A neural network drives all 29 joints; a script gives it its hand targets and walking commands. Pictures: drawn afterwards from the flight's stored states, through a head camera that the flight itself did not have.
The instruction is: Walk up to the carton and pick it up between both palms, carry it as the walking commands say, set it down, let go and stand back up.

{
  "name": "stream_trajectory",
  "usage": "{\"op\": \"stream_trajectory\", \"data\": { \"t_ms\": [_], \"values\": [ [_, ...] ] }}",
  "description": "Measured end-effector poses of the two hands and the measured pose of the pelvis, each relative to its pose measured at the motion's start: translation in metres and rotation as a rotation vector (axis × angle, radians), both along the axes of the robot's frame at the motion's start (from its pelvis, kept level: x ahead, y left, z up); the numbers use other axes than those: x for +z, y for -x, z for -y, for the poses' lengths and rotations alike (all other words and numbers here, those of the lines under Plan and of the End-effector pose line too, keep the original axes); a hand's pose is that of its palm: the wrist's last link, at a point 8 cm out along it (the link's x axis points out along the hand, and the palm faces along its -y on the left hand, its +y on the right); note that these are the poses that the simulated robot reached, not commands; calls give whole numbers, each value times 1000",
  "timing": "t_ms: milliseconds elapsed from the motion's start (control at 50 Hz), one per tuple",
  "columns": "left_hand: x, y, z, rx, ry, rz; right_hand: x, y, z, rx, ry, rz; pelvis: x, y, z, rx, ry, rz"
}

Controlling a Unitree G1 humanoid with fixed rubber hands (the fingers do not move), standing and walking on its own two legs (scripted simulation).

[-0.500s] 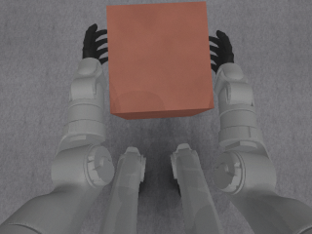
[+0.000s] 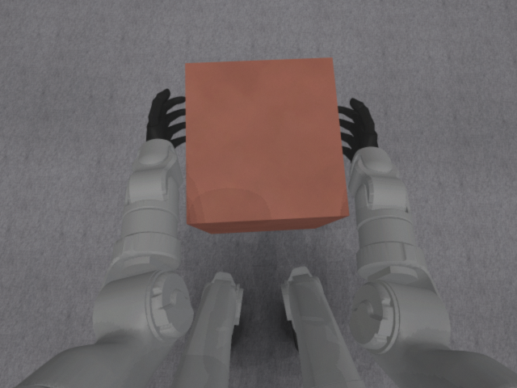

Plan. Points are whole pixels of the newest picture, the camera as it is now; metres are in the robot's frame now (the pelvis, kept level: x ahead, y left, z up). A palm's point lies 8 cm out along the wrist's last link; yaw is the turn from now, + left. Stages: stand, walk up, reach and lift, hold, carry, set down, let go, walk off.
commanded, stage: reach and lift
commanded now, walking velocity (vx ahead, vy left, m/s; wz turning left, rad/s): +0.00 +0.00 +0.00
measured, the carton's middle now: (261, 160) +0.45 -0.01 -0.12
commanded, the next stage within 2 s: none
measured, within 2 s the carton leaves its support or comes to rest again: neither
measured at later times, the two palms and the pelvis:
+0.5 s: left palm (144, 139) +0.44 +0.14 +0.02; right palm (381, 148) +0.41 -0.17 +0.02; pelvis +0.02 +0.00 +0.06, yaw +0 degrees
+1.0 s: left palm (117, 136) +0.41 +0.14 +0.09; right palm (407, 146) +0.39 -0.16 +0.09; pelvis +0.04 +0.00 +0.12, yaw +0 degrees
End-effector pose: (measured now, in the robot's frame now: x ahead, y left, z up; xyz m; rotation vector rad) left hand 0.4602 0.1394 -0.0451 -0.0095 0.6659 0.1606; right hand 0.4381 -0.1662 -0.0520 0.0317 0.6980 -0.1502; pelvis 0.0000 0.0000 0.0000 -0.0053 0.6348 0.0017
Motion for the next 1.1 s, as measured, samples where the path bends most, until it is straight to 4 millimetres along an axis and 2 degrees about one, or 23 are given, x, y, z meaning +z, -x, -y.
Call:
{"op": "stream_trajectory", "data": {
  "t_ms": [720,1100],
  "values": [
    [101,36,-2,7,-5,-6,100,35,-2,6,1,-7,92,-34,0,-2,-5,181],
    [154,56,-4,4,-13,5,152,54,-4,9,4,6,129,-44,1,-6,-9,326]
  ]
}}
